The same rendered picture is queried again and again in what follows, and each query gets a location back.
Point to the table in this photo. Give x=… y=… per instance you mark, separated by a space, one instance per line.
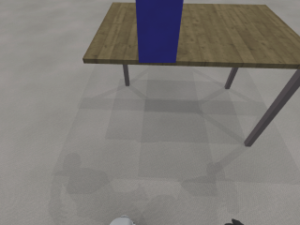
x=211 y=35

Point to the carton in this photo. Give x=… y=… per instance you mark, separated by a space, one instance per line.
x=158 y=29

